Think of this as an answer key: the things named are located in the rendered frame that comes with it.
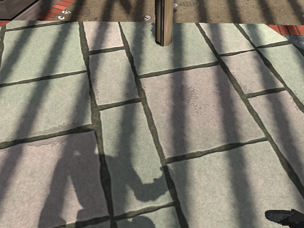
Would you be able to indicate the robot right hand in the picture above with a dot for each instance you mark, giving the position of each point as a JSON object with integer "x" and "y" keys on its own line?
{"x": 293, "y": 218}

